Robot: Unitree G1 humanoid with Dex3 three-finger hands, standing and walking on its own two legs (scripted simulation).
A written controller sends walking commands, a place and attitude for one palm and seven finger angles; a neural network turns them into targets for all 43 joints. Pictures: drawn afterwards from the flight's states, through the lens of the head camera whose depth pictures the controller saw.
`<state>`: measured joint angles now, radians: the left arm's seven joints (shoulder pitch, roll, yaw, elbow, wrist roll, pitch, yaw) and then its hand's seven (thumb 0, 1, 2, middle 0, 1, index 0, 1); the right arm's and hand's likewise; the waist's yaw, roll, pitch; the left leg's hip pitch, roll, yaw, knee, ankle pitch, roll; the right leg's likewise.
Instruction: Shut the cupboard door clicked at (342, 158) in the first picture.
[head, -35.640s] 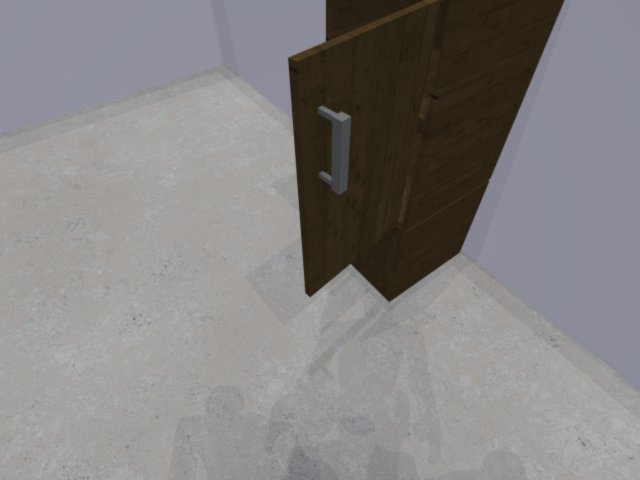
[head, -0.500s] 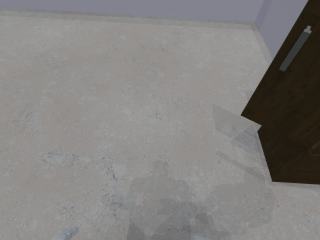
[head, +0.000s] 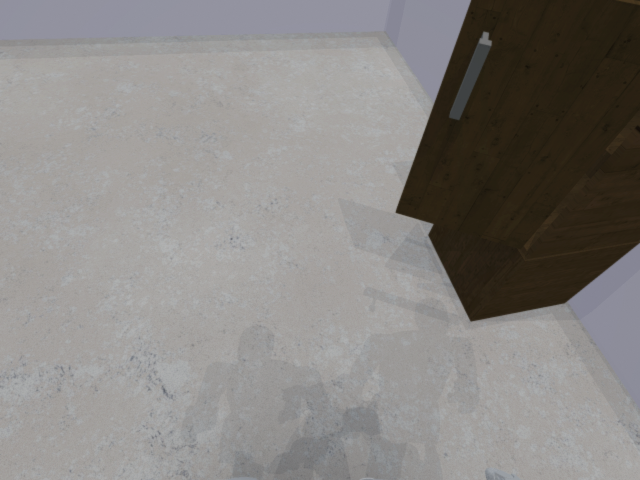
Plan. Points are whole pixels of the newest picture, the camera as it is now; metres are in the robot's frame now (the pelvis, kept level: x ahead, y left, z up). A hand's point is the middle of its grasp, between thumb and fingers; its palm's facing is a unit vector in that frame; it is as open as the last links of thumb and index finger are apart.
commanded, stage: turn to face it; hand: left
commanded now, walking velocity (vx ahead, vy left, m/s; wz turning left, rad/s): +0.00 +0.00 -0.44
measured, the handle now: (469, 77) +0.79 -0.22 +0.10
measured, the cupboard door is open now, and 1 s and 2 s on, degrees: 59 59 59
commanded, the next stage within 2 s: take the last steps up to it in 0.30 s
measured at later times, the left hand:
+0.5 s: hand out of the picture +0.14 +0.13 -0.14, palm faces -0.20 -0.95 -0.25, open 7.4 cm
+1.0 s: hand (274, 398) +0.25 +0.08 -0.15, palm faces -0.35 -0.92 -0.17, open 7.4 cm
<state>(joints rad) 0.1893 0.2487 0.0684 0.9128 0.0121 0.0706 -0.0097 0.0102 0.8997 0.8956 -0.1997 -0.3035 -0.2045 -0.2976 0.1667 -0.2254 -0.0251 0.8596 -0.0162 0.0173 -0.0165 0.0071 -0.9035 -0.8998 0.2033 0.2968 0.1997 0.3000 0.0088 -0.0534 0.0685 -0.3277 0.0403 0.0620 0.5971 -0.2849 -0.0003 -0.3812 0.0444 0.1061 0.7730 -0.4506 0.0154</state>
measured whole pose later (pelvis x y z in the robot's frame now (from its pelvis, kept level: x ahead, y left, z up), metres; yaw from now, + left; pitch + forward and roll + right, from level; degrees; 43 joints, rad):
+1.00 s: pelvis +0.11 -0.08 +0.02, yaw -19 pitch +1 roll -1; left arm 0.17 0.24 0.07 0.98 0.03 0.05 -0.06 0.01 0.91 0.90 -0.19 -0.30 -0.20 -0.30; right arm 0.42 -0.18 -0.03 1.04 -0.04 -0.04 -0.02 0.01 -0.90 -0.90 0.21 0.30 0.20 0.30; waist -0.04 -0.01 0.05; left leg -0.06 0.15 0.19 0.35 -0.29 -0.07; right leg -0.56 -0.09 -0.03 0.87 -0.19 0.02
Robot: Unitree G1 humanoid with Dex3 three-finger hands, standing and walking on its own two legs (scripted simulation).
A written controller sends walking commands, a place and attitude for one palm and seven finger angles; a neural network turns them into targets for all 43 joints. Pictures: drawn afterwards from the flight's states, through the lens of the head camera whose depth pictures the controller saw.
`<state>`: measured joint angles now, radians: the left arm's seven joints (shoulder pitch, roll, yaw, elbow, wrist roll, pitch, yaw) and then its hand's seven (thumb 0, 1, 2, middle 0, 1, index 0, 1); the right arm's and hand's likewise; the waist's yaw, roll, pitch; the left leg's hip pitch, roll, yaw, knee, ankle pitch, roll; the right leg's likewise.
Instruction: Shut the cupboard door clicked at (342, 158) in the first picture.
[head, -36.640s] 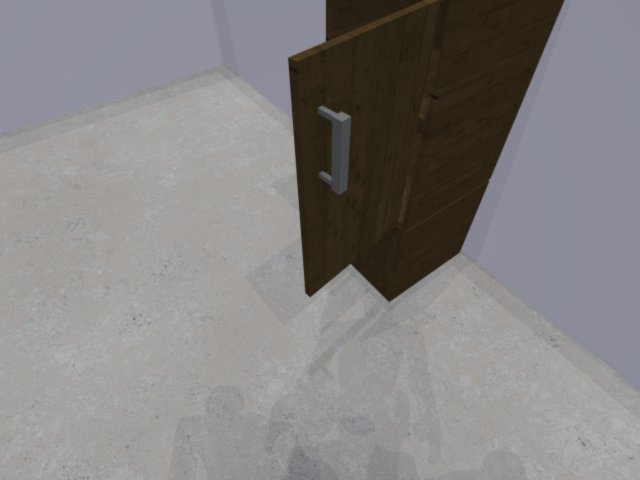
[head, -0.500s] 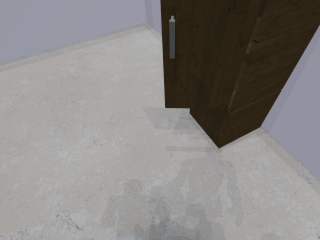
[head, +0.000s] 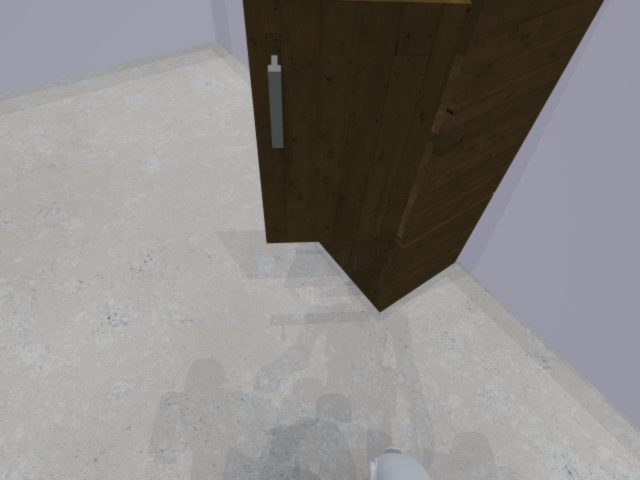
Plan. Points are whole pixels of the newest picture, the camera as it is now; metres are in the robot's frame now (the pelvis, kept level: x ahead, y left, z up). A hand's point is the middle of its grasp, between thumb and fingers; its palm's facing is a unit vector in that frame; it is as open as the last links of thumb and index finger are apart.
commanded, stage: take the last steps up to it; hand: left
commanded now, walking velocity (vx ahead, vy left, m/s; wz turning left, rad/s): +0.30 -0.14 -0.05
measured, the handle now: (276, 103) +0.69 +0.10 +0.08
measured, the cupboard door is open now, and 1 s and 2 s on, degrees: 59 59 59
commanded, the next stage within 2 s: come to a stop and stand still in 0.36 s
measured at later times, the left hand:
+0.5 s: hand (270, 456) +0.18 +0.07 -0.19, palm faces +0.08 -0.99 -0.15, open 7.3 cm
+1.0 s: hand (273, 397) +0.26 +0.07 -0.16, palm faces +0.04 -0.95 -0.31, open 7.4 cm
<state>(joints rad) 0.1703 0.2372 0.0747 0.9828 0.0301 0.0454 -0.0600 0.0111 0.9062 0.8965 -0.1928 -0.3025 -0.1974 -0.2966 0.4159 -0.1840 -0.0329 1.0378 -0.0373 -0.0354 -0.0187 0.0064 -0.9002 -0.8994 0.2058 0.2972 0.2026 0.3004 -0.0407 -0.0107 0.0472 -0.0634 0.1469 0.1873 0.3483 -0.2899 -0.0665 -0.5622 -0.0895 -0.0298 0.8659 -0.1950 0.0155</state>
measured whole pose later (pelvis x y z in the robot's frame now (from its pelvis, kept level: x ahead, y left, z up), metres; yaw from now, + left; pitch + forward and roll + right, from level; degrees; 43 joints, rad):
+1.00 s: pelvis +0.23 -0.13 +0.00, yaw +0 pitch +1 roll +3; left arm 0.24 0.18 0.03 1.02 0.02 0.01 0.05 0.01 0.91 0.90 -0.20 -0.30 -0.20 -0.30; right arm 0.14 -0.25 -0.07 1.03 -0.01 0.09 -0.02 0.01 -0.91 -0.90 0.20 0.30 0.20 0.30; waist 0.01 0.01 0.08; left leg -0.42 -0.03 0.00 1.03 -0.47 -0.04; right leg -0.17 -0.02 -0.02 0.48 -0.33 -0.05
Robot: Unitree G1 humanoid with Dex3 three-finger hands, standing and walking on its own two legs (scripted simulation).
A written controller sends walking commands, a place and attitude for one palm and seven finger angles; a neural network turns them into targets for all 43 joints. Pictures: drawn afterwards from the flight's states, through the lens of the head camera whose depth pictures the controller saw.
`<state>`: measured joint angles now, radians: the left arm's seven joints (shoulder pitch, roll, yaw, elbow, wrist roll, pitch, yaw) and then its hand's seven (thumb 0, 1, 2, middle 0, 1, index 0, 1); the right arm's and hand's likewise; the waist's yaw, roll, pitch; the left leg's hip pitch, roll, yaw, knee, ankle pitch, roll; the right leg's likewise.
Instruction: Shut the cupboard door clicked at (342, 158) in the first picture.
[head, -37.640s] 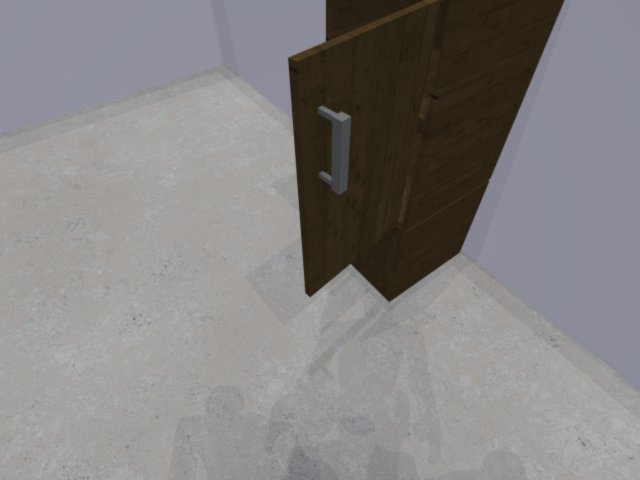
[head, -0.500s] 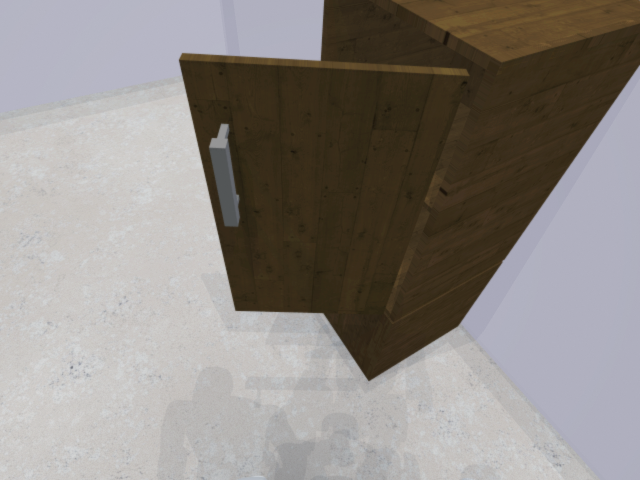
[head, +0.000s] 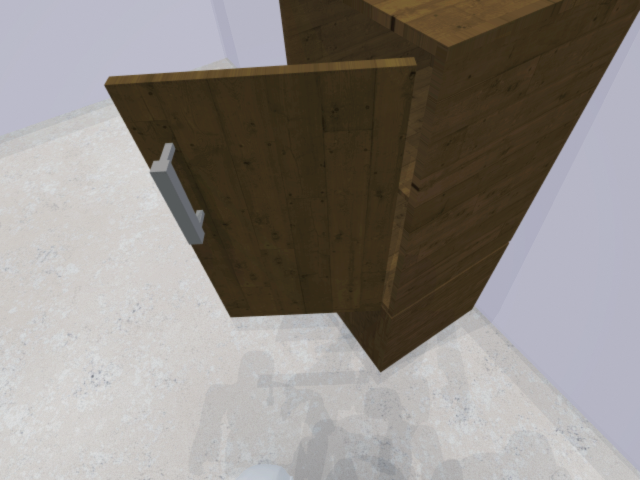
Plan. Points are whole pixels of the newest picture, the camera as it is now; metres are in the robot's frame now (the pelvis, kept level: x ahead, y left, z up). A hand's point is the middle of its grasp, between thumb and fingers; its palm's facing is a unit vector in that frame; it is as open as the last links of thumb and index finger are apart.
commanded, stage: come to a stop and stand still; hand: left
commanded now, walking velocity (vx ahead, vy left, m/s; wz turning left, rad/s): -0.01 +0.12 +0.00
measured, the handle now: (183, 196) +0.45 +0.22 +0.08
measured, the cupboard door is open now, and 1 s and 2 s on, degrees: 59 59 59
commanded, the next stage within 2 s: look again from close up in 1.96 s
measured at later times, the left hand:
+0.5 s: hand out of the picture +0.01 +0.29 -0.18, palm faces +0.03 -0.97 -0.23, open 7.4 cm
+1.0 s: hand out of the picture -0.12 +0.35 -0.18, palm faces +0.02 -0.96 -0.29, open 7.4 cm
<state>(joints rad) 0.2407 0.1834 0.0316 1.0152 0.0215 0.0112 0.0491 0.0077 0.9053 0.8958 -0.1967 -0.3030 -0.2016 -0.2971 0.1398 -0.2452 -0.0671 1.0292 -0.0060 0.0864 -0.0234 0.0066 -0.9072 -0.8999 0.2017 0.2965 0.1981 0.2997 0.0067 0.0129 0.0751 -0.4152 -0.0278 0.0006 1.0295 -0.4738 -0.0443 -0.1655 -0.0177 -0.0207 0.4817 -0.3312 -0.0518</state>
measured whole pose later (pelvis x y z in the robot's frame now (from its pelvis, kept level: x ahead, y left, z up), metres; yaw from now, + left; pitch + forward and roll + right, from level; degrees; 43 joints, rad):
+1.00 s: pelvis -0.10 +0.12 -0.01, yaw +0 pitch -3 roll -1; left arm 0.35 0.29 0.03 1.03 0.03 0.02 0.01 0.01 0.90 0.90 -0.20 -0.30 -0.20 -0.30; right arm 0.21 -0.28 -0.06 1.03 -0.01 0.03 0.00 0.01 -0.90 -0.90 0.21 0.30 0.20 0.30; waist 0.02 -0.01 0.03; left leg -0.27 -0.07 0.04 0.46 -0.16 0.08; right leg -0.23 -0.08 0.08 0.46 -0.29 -0.01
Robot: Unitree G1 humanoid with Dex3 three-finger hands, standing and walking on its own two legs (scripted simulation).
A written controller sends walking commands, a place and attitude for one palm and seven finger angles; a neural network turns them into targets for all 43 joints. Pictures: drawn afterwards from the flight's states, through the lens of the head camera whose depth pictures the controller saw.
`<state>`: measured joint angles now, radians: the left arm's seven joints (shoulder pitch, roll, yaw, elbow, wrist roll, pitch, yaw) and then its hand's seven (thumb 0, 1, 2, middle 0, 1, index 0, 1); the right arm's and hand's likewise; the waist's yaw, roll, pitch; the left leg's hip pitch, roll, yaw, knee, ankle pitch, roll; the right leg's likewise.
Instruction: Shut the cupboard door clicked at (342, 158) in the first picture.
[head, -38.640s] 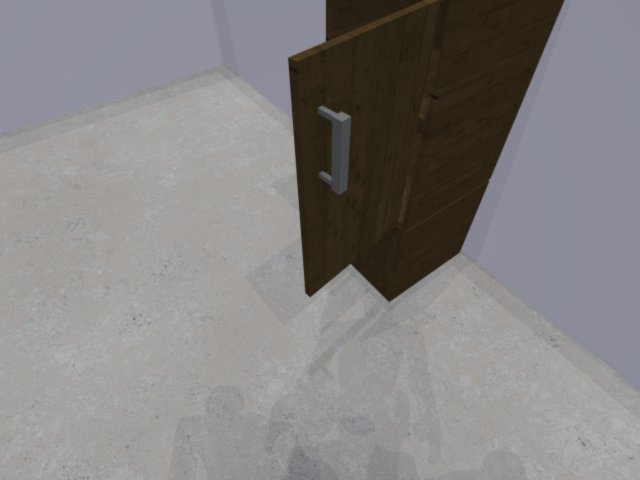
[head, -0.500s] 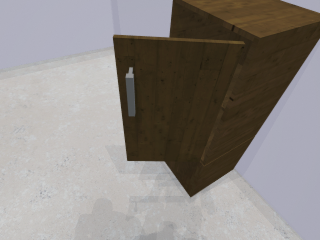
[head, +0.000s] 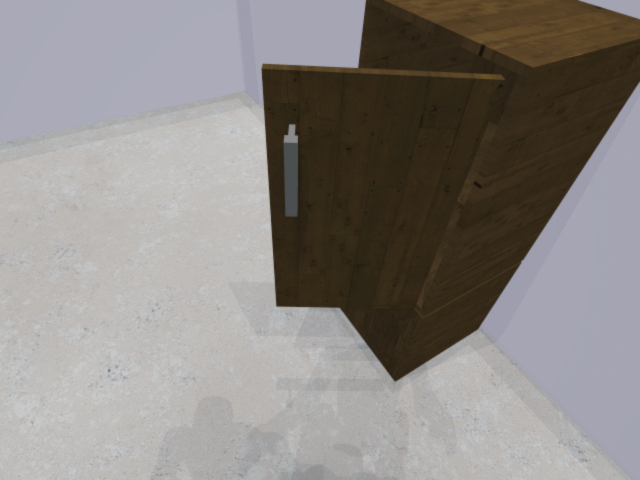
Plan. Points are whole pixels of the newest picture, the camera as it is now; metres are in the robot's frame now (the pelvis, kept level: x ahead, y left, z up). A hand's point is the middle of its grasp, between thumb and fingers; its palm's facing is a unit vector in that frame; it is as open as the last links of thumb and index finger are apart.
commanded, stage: come to a stop and stand still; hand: left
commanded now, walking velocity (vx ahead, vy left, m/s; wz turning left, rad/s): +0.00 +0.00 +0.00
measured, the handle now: (291, 171) +0.56 +0.10 +0.09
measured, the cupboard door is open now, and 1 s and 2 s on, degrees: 59 59 59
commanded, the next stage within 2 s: look again from close up in 0.96 s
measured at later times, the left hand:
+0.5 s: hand out of the picture -0.01 +0.22 -0.17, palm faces +0.02 -0.96 -0.28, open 7.4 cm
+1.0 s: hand out of the picture -0.01 +0.23 -0.16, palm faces -0.06 -0.95 -0.32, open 7.4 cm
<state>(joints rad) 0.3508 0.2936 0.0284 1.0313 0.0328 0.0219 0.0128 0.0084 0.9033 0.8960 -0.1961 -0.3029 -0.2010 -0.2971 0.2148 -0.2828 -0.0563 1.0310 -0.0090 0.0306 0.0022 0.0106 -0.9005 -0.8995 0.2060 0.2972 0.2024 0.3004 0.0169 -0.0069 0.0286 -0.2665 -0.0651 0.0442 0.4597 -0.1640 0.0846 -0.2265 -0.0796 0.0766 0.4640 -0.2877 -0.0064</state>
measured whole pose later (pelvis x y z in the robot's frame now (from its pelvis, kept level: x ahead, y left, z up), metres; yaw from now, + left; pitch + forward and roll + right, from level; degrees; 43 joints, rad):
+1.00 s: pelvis -0.05 +0.00 +0.00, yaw -3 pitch +0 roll +0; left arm 0.25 0.27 0.01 1.06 0.01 0.00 0.01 0.01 0.90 0.90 -0.20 -0.30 -0.20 -0.30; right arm 0.21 -0.33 -0.04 1.06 -0.01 0.01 -0.01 0.01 -0.90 -0.90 0.21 0.30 0.20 0.30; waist -0.01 0.05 0.04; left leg -0.22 0.03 -0.05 0.47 -0.21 -0.01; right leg -0.14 0.02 -0.05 0.45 -0.31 -0.03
